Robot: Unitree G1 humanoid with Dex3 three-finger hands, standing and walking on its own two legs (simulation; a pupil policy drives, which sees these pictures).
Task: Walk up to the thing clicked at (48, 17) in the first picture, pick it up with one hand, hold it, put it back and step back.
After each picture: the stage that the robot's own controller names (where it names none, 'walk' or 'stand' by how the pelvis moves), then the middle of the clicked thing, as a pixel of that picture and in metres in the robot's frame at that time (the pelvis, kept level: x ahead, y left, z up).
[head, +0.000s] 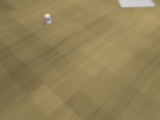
stand; (48, 19) +1.96 +0.50 -0.72
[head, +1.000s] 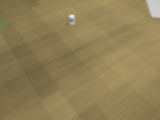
walk; (71, 19) +1.85 +0.23 -0.69
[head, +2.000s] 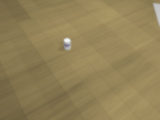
walk; (67, 44) +1.29 +0.16 -0.71
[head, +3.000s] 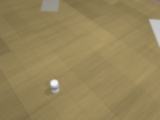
walk; (54, 86) +0.81 +0.22 -0.71
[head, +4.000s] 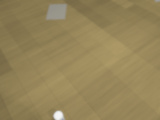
walk; (59, 118) +0.49 +0.21 -0.69
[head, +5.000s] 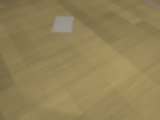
stand; out of the picture +0.36 +0.17 -0.72
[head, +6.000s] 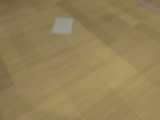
stand; out of the picture +0.38 +0.18 -0.73
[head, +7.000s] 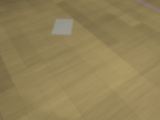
stand; out of the picture +0.37 +0.18 -0.73
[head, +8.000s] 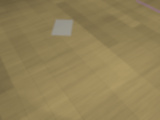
stand; out of the picture +0.36 +0.18 -0.73
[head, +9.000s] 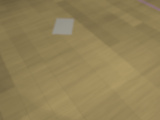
stand; out of the picture +0.36 +0.18 -0.73
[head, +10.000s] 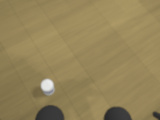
go down; (48, 87) +0.43 +0.18 -0.47
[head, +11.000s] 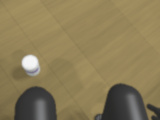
go down; (31, 66) +0.45 +0.21 -0.31
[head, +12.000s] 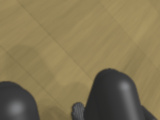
close in; out of the picture +0.43 +0.25 -0.24
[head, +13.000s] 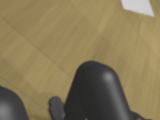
close; out of the picture +0.43 +0.27 -0.22
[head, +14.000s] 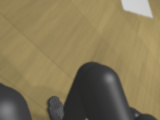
lift; out of the picture +0.42 +0.26 -0.23
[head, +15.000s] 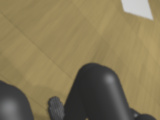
lift; out of the picture +0.39 +0.25 -0.23
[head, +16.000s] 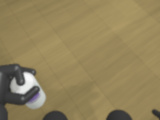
lift; (29, 91) +0.32 +0.18 -0.03
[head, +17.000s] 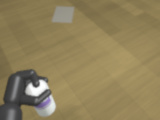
hold; (41, 98) +0.32 +0.16 +0.00
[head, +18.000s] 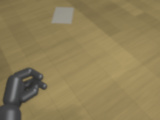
hold; out of the picture +0.14 +0.20 -0.68
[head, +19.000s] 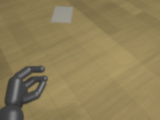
stand; out of the picture -0.03 +0.42 -0.70
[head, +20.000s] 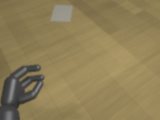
stand; out of the picture -0.20 +0.62 -0.70
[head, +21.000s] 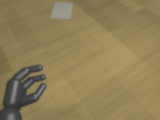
stand; out of the picture -0.36 +0.82 -0.69
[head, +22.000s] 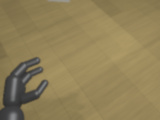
stand; out of the picture -0.52 +1.01 -0.64
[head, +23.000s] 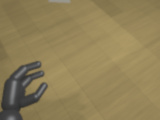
stand; out of the picture -0.68 +1.21 -0.63
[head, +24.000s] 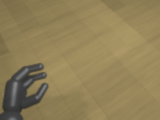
stand; out of the picture -0.84 +1.39 -0.62
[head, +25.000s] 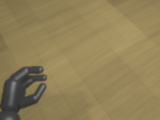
stand; out of the picture -1.02 +1.56 -0.61
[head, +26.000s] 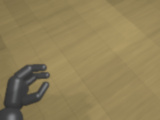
close; out of the picture -1.18 +1.74 -0.61
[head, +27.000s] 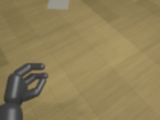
stand; out of the picture -1.35 +1.92 -0.68
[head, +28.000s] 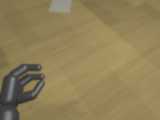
stand; out of the picture -1.49 +2.10 -0.67
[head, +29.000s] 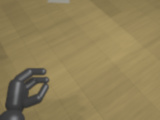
close; out of the picture -1.65 +2.27 -0.64
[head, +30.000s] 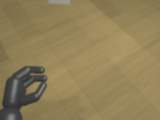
close; out of the picture -1.80 +2.43 -0.65
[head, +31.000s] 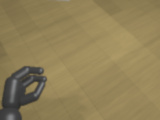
close; out of the picture -1.95 +2.60 -0.64
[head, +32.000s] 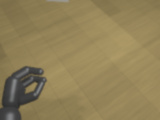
close; out of the picture -2.11 +2.77 -0.65
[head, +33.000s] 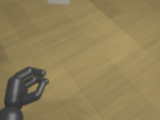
close; out of the picture -2.27 +2.92 -0.65
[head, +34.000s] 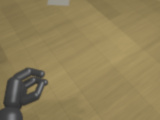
close; out of the picture -2.42 +3.08 -0.66
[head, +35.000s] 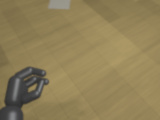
close; out of the picture -2.57 +3.24 -0.67
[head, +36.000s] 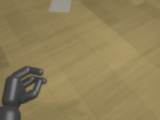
close; out of the picture -2.72 +3.39 -0.68
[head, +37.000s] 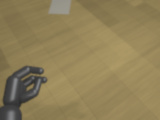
close; out of the picture -2.86 +3.56 -0.68
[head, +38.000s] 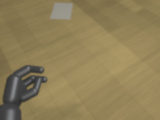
close; out of the picture -3.00 +3.70 -0.70
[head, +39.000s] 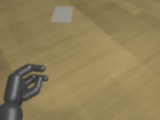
close; out of the picture -3.15 +3.83 -0.70
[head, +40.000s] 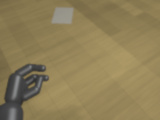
close; out of the picture -3.28 +3.98 -0.70
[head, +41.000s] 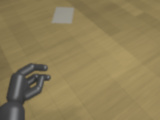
close; out of the picture -3.40 +4.11 -0.70
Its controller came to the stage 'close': yes
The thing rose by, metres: 0.69
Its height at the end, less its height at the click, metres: -0.02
